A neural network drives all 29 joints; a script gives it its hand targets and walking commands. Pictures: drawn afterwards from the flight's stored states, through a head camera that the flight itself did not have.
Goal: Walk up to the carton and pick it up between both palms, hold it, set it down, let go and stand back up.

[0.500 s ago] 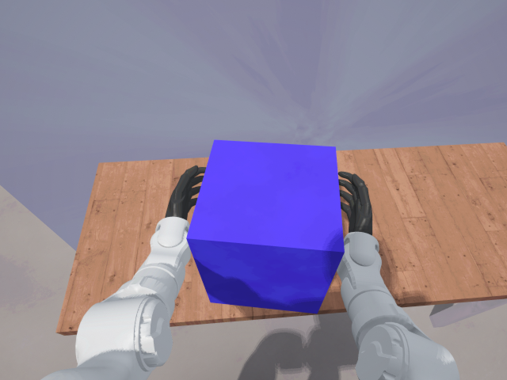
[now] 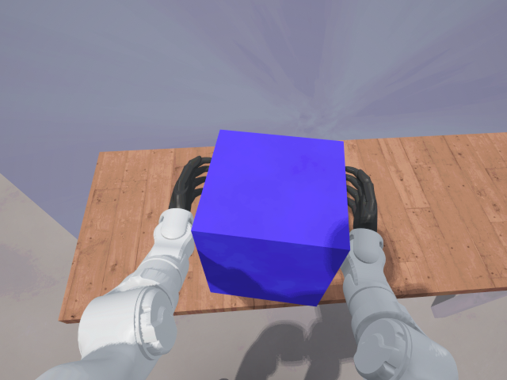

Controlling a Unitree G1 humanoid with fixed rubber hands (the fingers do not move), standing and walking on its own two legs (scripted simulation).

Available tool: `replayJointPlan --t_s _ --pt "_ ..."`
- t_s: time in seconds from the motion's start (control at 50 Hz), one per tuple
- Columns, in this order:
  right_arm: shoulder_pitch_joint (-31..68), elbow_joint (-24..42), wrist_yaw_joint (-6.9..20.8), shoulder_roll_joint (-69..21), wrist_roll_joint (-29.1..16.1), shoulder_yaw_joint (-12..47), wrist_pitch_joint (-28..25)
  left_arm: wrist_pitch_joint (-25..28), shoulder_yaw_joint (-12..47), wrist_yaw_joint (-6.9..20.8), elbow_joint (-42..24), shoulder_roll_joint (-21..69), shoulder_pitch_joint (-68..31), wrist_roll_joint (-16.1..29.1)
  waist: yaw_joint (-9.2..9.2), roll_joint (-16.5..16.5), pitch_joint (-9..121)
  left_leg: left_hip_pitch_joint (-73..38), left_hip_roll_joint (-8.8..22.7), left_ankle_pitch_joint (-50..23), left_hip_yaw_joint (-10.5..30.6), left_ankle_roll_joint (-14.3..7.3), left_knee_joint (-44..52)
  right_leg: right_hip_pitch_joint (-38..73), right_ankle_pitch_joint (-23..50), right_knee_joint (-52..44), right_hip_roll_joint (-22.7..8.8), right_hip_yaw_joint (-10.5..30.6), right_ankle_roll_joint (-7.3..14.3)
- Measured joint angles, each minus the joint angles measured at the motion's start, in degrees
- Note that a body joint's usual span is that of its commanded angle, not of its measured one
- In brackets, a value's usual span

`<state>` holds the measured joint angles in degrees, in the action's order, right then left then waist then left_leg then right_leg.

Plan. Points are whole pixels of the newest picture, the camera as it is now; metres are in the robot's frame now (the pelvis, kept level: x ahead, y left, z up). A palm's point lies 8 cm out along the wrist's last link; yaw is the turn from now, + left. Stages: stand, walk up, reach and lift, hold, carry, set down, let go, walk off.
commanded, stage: set down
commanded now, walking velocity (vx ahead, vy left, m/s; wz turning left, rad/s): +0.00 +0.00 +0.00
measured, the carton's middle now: (271, 223) +0.40 -0.03 -0.05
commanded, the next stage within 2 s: none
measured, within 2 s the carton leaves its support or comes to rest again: rests again in 0.08 s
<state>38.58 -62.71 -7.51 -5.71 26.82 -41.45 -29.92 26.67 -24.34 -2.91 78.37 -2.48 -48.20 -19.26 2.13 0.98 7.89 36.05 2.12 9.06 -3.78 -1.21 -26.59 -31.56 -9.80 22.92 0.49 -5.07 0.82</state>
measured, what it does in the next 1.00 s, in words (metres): stands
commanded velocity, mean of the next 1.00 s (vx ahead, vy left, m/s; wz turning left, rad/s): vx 0.00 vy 0.00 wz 0.00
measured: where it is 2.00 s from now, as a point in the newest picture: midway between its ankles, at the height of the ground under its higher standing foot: outside the picture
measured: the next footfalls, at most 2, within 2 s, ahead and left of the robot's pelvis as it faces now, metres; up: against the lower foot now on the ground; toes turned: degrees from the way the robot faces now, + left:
none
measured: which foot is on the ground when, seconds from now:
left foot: down 0.00-1.00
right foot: down 0.00-1.00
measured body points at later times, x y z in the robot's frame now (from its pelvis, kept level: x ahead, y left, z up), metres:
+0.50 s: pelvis +0.00 +0.00 +0.00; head +0.10 +0.01 +0.44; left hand +0.43 +0.12 +0.00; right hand +0.38 -0.18 +0.00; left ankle +0.02 +0.10 -0.74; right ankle -0.01 -0.11 -0.74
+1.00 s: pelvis -0.01 +0.00 -0.01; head +0.10 +0.02 +0.43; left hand +0.43 +0.13 -0.02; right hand +0.39 -0.18 -0.01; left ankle +0.02 +0.10 -0.74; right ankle -0.01 -0.11 -0.74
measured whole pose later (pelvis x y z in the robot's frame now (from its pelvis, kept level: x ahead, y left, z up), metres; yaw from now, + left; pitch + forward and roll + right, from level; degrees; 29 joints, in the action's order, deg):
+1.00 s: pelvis -0.01 +0.00 -0.01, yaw -2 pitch +21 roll -2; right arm 42.7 -71.2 -8.5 -1.4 12.5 -26.1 -27.5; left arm 23.4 -21.8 -6.0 76.5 -4.7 -47.7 -14.0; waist 3.7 -0.3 9.5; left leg 41.5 3.1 10.8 -5.8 -1.5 -31.3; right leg -38.3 -11.2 28.4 0.9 -3.0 0.6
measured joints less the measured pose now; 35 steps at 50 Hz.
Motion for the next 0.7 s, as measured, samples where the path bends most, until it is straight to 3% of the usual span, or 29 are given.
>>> replayJointPlan --t_s 0.7 --pt "1.08 1.65 0.89 -1.37 3.75 -4.06 -0.13 -1.87 -6.21 1.63 -6.18 1.58 0.49 -7.08 -0.37 -1.47 -1.81 -0.23 0.0 -0.5 -0.74 0.05 0.44 -0.86 -0.22 1.31 -0.11 0.69 0.11"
